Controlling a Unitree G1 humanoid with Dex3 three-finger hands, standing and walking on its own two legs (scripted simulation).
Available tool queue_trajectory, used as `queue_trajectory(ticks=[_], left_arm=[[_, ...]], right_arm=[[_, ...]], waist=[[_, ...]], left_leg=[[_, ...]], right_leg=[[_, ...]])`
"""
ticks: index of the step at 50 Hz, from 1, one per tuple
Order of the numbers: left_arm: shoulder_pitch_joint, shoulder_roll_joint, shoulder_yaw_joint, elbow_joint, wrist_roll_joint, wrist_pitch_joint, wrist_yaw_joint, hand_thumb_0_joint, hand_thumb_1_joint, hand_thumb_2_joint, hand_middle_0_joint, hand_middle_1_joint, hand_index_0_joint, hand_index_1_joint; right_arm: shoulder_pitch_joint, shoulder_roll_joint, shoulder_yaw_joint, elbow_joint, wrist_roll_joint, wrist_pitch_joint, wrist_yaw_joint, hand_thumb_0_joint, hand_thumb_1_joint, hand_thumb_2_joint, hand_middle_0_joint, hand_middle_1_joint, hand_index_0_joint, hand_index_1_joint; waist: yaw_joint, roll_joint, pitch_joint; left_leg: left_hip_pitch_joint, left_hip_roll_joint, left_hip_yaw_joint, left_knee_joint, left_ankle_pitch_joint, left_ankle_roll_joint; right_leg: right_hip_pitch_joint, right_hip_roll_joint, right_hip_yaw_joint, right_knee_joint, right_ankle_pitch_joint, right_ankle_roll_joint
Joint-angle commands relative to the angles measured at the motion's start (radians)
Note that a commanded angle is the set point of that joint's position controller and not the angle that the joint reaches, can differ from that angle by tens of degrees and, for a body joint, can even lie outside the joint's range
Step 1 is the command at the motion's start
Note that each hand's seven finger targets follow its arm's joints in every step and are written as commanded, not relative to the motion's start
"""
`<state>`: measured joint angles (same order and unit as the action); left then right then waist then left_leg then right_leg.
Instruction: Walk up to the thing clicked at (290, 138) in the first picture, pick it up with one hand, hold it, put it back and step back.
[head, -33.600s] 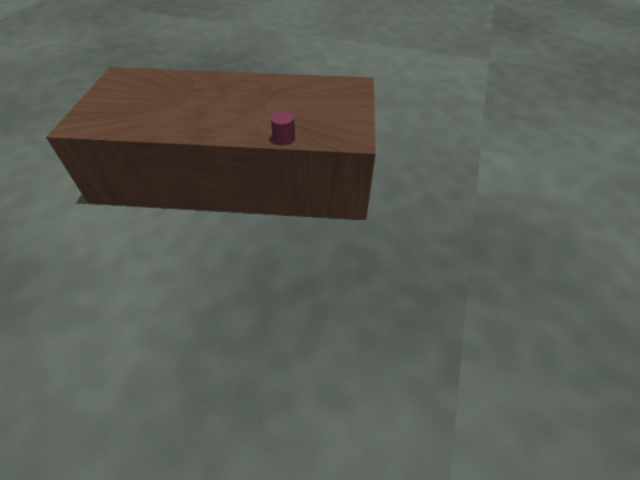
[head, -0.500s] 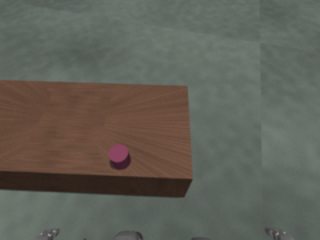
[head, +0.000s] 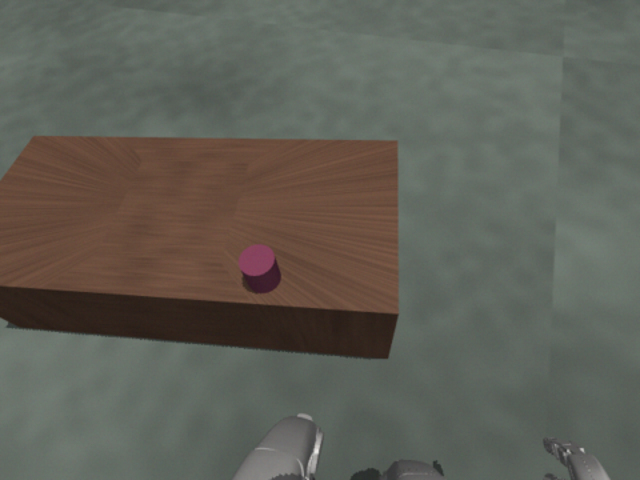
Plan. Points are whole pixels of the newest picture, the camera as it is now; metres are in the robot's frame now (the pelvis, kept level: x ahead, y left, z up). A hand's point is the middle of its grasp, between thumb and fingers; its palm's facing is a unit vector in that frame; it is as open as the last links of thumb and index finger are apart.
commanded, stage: step back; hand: left
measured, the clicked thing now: (260, 269) +0.56 +0.21 -0.35
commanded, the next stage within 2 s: none
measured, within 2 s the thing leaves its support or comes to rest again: neither
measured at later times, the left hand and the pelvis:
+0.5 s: hand out of the picture -0.04 +0.33 -0.14, palm faces +0.04 -0.92 -0.40, open 7.4 cm; pelvis -0.13 +0.05 +0.01, yaw +0 degrees
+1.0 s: hand out of the picture -0.17 +0.33 -0.12, palm faces +0.00 -0.88 -0.47, open 7.4 cm; pelvis -0.30 +0.05 +0.00, yaw +2 degrees
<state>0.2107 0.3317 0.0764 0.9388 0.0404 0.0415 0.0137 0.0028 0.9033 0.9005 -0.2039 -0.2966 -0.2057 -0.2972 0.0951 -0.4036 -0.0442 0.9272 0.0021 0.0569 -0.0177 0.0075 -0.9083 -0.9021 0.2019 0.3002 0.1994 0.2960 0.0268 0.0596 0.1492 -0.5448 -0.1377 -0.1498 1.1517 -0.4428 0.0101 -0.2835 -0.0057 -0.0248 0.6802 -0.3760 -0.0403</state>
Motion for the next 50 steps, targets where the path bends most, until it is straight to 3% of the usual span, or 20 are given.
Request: queue_trajectory(ticks=[1, 7, 9, 11, 12, 13, 14, 15, 18, 25, 30, 32, 33, 34, 35, 36, 39, 40, 46, 50], left_arm=[[-0.019, 0.258, 0.068, -0.143, -0.013, -0.050, 0.033, 0.000, 0.900, 0.900, -0.200, -0.300, -0.200, -0.300], [0.037, 0.286, 0.074, -0.161, -0.024, -0.039, 0.046, 0.000, 0.900, 0.900, -0.200, -0.300, -0.200, -0.300], [-0.040, 0.304, 0.074, -0.191, -0.028, -0.034, 0.042, 0.000, 0.900, 0.900, -0.200, -0.300, -0.200, -0.300], [-0.090, 0.307, 0.060, -0.209, -0.033, -0.026, 0.032, 0.000, 0.900, 0.900, -0.200, -0.300, -0.200, -0.300], [-0.066, 0.272, 0.049, -0.219, -0.037, -0.021, 0.029, 0.000, 0.900, 0.900, -0.200, -0.300, -0.200, -0.300], [-0.060, 0.223, 0.043, -0.222, -0.046, -0.020, 0.029, 0.000, 0.900, 0.900, -0.200, -0.300, -0.200, -0.300], [-0.125, 0.248, 0.061, -0.210, -0.041, -0.014, 0.044, 0.000, 0.900, 0.900, -0.200, -0.300, -0.200, -0.300], [-0.121, 0.268, 0.062, -0.193, -0.032, -0.012, 0.047, 0.000, 0.900, 0.900, -0.200, -0.300, -0.200, -0.300], [-0.002, 0.246, 0.059, -0.144, -0.048, -0.012, 0.037, 0.000, 0.900, 0.900, -0.200, -0.300, -0.200, -0.300], [-0.001, 0.223, 0.051, -0.155, -0.032, -0.027, 0.023, 0.000, 0.900, 0.900, -0.200, -0.300, -0.200, -0.300], [0.092, 0.242, 0.056, -0.115, -0.030, -0.031, 0.008, 0.000, 0.900, 0.900, -0.200, -0.300, -0.200, -0.300], [0.203, 0.241, 0.063, -0.064, -0.023, -0.032, 0.001, 0.000, 0.900, 0.900, -0.200, -0.300, -0.200, -0.300], [0.218, 0.258, 0.069, -0.056, -0.010, -0.035, 0.001, 0.000, 0.900, 0.900, -0.200, -0.300, -0.200, -0.300], [0.202, 0.312, 0.089, -0.074, 0.007, -0.037, 0.000, 0.000, 0.900, 0.900, -0.200, -0.300, -0.200, -0.300], [0.079, 0.411, 0.111, -0.127, 0.010, -0.032, -0.002, 0.000, 0.900, 0.900, -0.200, -0.300, -0.200, -0.300], [-0.040, 0.461, 0.113, -0.178, 0.014, -0.033, 0.009, 0.000, 0.900, 0.900, -0.200, -0.300, -0.200, -0.300], [-0.179, 0.311, 0.080, -0.208, 0.007, -0.041, 0.018, 0.000, 0.900, 0.900, -0.200, -0.300, -0.200, -0.300], [-0.192, 0.291, 0.081, -0.211, 0.005, -0.038, 0.018, 0.000, 0.900, 0.900, -0.200, -0.300, -0.200, -0.300], [-0.024, 0.274, 0.081, -0.197, 0.007, -0.025, 0.034, 0.000, 0.900, 0.900, -0.200, -0.300, -0.200, -0.300], [-0.071, 0.292, 0.070, -0.212, -0.015, -0.003, 0.032, 0.000, 0.900, 0.900, -0.200, -0.300, -0.200, -0.300]], right_arm=[[-0.013, -0.178, -0.037, -0.082, -0.009, -0.024, -0.021, 0.000, -0.900, -0.900, 0.200, 0.300, 0.200, 0.300], [-0.017, -0.160, -0.037, -0.110, -0.017, -0.033, -0.013, 0.000, -0.900, -0.900, 0.200, 0.300, 0.200, 0.300], [0.067, -0.164, -0.049, -0.086, -0.019, -0.032, -0.005, 0.000, -0.900, -0.900, 0.200, 0.300, 0.200, 0.300], [0.119, -0.172, -0.064, -0.060, -0.023, -0.033, 0.002, 0.000, -0.900, -0.900, 0.200, 0.300, 0.200, 0.300], [0.094, -0.220, -0.081, -0.080, -0.034, -0.033, 0.002, 0.000, -0.900, -0.900, 0.200, 0.300, 0.200, 0.300], [0.068, -0.278, -0.089, -0.094, -0.039, -0.033, 0.006, 0.000, -0.900, -0.900, 0.200, 0.300, 0.200, 0.300], [0.074, -0.347, -0.097, -0.097, -0.031, -0.030, 0.012, 0.000, -0.900, -0.900, 0.200, 0.300, 0.200, 0.300], [0.037, -0.321, -0.095, -0.096, -0.030, -0.033, 0.004, 0.000, -0.900, -0.900, 0.200, 0.300, 0.200, 0.300], [-0.096, -0.200, -0.060, -0.141, -0.039, -0.028, -0.004, 0.000, -0.900, -0.900, 0.200, 0.300, 0.200, 0.300], [0.009, -0.188, -0.064, -0.136, -0.022, -0.032, -0.001, 0.000, -0.900, -0.900, 0.200, 0.300, 0.200, 0.300], [-0.027, -0.239, -0.084, -0.166, -0.036, -0.012, 0.011, 0.000, -0.900, -0.900, 0.200, 0.300, 0.200, 0.300], [-0.070, -0.250, -0.091, -0.175, -0.029, 0.001, 0.014, 0.000, -0.900, -0.900, 0.200, 0.300, 0.200, 0.300], [-0.073, -0.223, -0.084, -0.174, -0.020, 0.002, 0.014, 0.000, -0.900, -0.900, 0.200, 0.300, 0.200, 0.300], [-0.063, -0.180, -0.072, -0.183, -0.013, 0.002, 0.017, 0.000, -0.900, -0.900, 0.200, 0.300, 0.200, 0.300], [-0.086, -0.144, -0.065, -0.192, -0.013, 0.000, 0.011, 0.000, -0.900, -0.900, 0.200, 0.300, 0.200, 0.300], [-0.090, -0.191, -0.084, -0.180, -0.022, 0.003, -0.002, 0.000, -0.900, -0.900, 0.200, 0.300, 0.200, 0.300], [0.053, -0.191, -0.083, -0.101, -0.001, 0.001, 0.008, 0.000, -0.900, -0.900, 0.200, 0.300, 0.200, 0.300], [0.090, -0.162, -0.073, -0.094, -0.003, -0.004, 0.002, 0.000, -0.900, -0.900, 0.200, 0.300, 0.200, 0.300], [0.064, -0.146, -0.048, -0.126, -0.018, -0.028, -0.011, 0.000, -0.900, -0.900, 0.200, 0.300, 0.200, 0.300], [0.175, -0.152, -0.059, -0.079, -0.029, -0.039, -0.010, 0.000, -0.900, -0.900, 0.200, 0.300, 0.200, 0.300]], waist=[[0.017, -0.154, -0.168], [0.050, -0.222, -0.218], [-0.002, -0.246, -0.259], [-0.050, -0.179, -0.257], [-0.041, -0.044, -0.259], [-0.043, 0.154, -0.258], [-0.099, 0.226, -0.234], [-0.081, 0.167, -0.181], [0.009, 0.059, -0.133], [-0.058, 0.088, -0.175], [-0.040, 0.161, -0.233], [0.008, 0.133, -0.256], [0.024, 0.080, -0.258], [0.024, -0.117, -0.205], [0.036, -0.333, -0.106], [0.041, -0.362, -0.025], [-0.074, -0.176, -0.034], [-0.086, -0.198, -0.071], [0.029, -0.287, -0.167], [-0.014, -0.288, -0.238]], left_leg=[[-0.087, 0.027, -0.004, 0.000, -0.029, -0.015], [0.011, 0.106, 0.068, -0.343, -0.068, -0.009], [0.155, 0.124, 0.108, -0.493, 0.006, 0.005], [0.329, 0.124, 0.141, -0.681, 0.285, 0.017], [0.394, 0.244, -0.032, -0.698, 0.487, 0.073], [0.468, 0.423, -0.269, -0.745, 0.654, 0.169], [0.316, 0.526, -0.384, -0.802, 0.611, 0.304], [0.265, 0.546, -0.407, -0.813, 0.539, 0.328], [0.304, 0.382, -0.077, -0.754, 0.559, 0.220], [0.481, 0.381, -0.027, -0.708, 0.582, 0.254], [0.373, 0.390, -0.054, -0.755, 0.246, 0.207], [0.263, 0.370, -0.037, -0.743, 0.094, 0.160], [0.184, 0.333, -0.014, -0.683, 0.025, 0.103], [0.024, 0.232, 0.054, -0.513, -0.066, 0.035], [-0.020, 0.047, 0.107, -0.239, -0.093, -0.028], [0.052, 0.086, -0.028, -0.030, -0.117, -0.042], [0.094, -0.002, -0.053, 0.093, 0.041, -0.028], [0.077, -0.020, -0.034, 0.104, 0.049, -0.029], [-0.007, 0.080, 0.038, -0.234, -0.101, -0.052], [0.230, 0.126, 0.125, -0.674, 0.087, -0.006]], right_leg=[[0.268, -0.248, 0.233, -0.144, 0.748, -0.144], [0.382, -0.287, 0.234, -0.081, 0.844, -0.172], [0.300, -0.282, 0.208, -0.050, 0.798, -0.151], [0.138, -0.226, 0.151, 0.005, 0.619, -0.091], [0.014, -0.131, 0.110, 0.108, 0.416, -0.032], [-0.174, 0.062, 0.047, 0.277, -0.036, 0.013], [-0.141, 0.114, 0.129, 0.456, -0.342, 0.026], [-0.152, 0.077, 0.190, 0.560, -0.319, 0.025], [-0.228, 0.102, 0.201, 0.658, -0.146, 0.015], [-0.193, 0.056, 0.124, 0.356, -0.129, 0.093], [0.007, 0.017, 0.038, 0.011, -0.077, 0.055], [0.145, 0.017, 0.001, -0.175, 0.042, 0.021], [0.183, -0.006, 0.066, -0.202, 0.036, -0.009], [0.160, -0.152, 0.342, -0.304, -0.133, -0.071], [-0.059, -0.355, 0.576, -0.451, -0.253, -0.190], [-0.282, -0.464, 0.678, -0.499, -0.247, -0.286], [-0.217, -0.224, 0.249, -0.358, 0.088, -0.141], [-0.149, -0.182, 0.182, -0.333, 0.161, -0.106], [0.266, -0.251, 0.219, -0.205, 0.429, -0.154], [0.232, -0.238, 0.174, -0.042, 0.577, -0.109]])
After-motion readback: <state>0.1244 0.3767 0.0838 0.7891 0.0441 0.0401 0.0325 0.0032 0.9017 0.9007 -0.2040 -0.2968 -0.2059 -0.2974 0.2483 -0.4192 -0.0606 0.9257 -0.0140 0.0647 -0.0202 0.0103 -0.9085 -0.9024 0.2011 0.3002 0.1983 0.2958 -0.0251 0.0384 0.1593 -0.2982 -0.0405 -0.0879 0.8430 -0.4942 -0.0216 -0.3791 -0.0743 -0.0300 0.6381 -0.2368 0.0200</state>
